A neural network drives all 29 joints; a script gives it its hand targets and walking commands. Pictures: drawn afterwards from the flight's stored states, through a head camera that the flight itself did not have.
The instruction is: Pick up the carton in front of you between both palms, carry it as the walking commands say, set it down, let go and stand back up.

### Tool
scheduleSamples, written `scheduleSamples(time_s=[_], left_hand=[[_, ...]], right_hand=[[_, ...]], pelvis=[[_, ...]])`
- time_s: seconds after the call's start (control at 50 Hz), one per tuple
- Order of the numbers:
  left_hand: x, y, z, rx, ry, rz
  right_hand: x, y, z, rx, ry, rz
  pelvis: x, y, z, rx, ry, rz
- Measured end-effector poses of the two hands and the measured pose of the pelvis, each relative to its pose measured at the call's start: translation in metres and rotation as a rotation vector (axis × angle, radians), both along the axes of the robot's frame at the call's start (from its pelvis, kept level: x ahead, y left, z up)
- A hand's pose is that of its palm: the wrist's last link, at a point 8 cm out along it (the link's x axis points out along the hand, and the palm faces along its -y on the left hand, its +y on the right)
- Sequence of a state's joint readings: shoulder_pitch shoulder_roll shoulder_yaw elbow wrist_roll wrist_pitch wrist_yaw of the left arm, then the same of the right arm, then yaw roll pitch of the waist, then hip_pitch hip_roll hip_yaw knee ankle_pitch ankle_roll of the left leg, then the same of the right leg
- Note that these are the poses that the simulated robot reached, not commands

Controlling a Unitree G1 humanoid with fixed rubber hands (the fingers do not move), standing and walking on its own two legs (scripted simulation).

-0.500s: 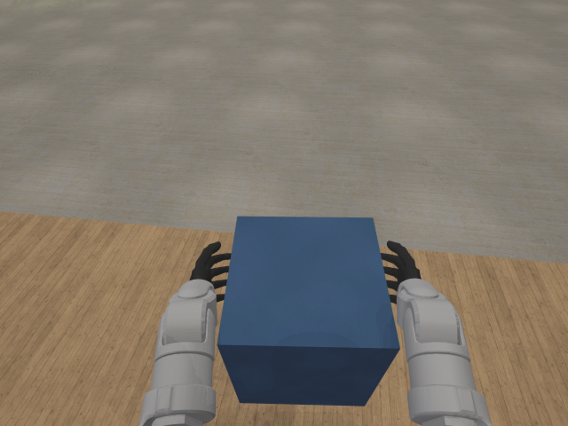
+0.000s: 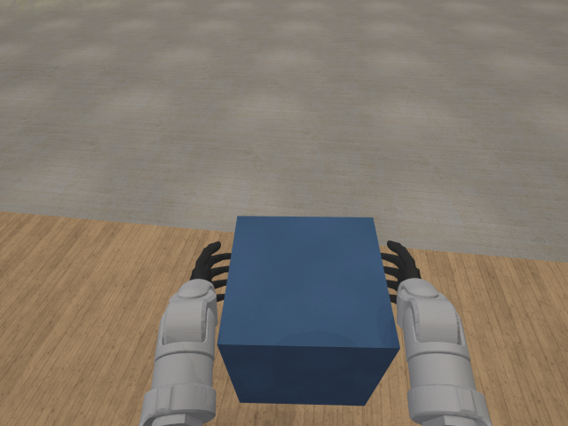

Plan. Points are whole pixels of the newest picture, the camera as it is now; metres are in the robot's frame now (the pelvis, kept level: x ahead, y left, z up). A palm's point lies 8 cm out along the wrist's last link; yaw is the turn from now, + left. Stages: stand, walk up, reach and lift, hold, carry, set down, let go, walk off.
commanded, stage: hold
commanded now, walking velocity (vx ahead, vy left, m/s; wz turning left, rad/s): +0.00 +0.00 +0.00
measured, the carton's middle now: (303, 314) +0.29 +0.00 -0.02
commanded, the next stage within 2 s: carry in 0.06 s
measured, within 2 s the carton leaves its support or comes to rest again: neither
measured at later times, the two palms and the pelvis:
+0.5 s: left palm (200, 232) +0.38 +0.17 +0.07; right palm (384, 233) +0.38 -0.13 +0.07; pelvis +0.11 +0.01 -0.01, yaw +0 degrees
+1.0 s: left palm (202, 142) +0.66 +0.22 +0.07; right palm (337, 142) +0.65 -0.08 +0.07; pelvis +0.38 +0.08 +0.00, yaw -1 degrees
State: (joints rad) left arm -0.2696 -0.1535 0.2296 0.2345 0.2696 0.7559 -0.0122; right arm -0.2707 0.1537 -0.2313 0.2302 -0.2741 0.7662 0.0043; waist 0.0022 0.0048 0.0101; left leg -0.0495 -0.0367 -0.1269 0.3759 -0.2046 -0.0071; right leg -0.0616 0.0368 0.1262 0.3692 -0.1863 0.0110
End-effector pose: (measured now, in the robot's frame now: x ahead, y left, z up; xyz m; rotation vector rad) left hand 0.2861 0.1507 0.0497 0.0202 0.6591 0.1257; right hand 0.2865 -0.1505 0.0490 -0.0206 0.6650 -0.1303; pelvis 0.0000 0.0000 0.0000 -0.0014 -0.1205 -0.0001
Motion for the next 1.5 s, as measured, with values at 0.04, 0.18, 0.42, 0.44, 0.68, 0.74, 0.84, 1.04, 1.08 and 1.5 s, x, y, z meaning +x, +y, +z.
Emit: scheduleSamples(time_s=[0.04,0.18,0.42,0.44,0.68,0.74,0.84,1.04,1.08,1.5], left_hand=[[0.0,0.0,0.0,-0.001,0.0,0.001],[0.008,0.0,0.004,-0.003,-0.026,0.008],[0.063,0.026,0.019,-0.024,-0.008,0.048],[0.07,0.025,0.02,-0.028,0.006,0.046],[0.167,0.03,0.028,-0.059,0.062,0.111],[0.203,0.045,0.032,-0.067,0.044,0.133],[0.277,0.068,0.021,-0.086,-0.002,0.115],[0.4,0.066,0.026,-0.08,0.083,0.005],[0.425,0.065,0.032,-0.08,0.059,0.001],[0.72,0.059,0.029,-0.021,0.059,0.137]], right_hand=[[0.0,0.0,0.0,0.001,-0.001,-0.001],[0.009,0.0,0.005,0.006,-0.026,-0.003],[0.071,0.027,0.02,0.036,-0.008,-0.006],[0.076,0.026,0.02,0.041,0.006,-0.018],[0.186,0.032,0.031,0.066,0.064,-0.002],[0.226,0.047,0.033,0.065,0.047,0.017],[0.293,0.069,0.025,0.057,-0.001,-0.003],[0.384,0.067,0.031,0.047,0.078,-0.11],[0.409,0.066,0.038,0.046,0.054,-0.111],[0.752,0.061,0.026,0.057,0.061,0.064]], pelvis=[[-0.001,0.0,0.0,0.0,0.0,0.0],[0.007,0.0,-0.004,-0.003,0.105,0.011],[0.075,0.017,-0.015,0.003,0.204,-0.005],[0.083,0.017,-0.014,-0.004,0.211,-0.011],[0.197,0.017,-0.002,0.013,0.233,0.05],[0.232,0.028,-0.005,0.019,0.227,0.044],[0.299,0.055,-0.027,0.025,0.19,0.01],[0.406,0.079,0.003,-0.027,0.211,-0.017],[0.431,0.078,0.005,-0.034,0.213,-0.012],[0.704,0.032,-0.013,0.002,0.187,0.047]])
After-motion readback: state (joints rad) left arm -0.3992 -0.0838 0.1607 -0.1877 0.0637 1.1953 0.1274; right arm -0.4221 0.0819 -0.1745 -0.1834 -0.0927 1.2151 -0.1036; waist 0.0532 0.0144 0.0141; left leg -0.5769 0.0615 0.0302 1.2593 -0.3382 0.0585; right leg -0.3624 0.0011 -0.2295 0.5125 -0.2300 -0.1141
